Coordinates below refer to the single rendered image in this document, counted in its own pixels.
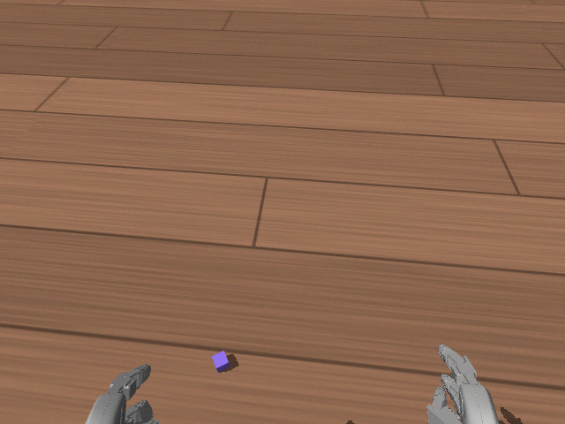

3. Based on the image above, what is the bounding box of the right robot hand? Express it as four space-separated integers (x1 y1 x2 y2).
427 344 500 424

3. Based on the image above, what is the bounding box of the left robot hand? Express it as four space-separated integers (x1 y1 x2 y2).
85 364 159 424

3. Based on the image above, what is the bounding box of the cube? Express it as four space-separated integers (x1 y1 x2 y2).
212 351 230 373

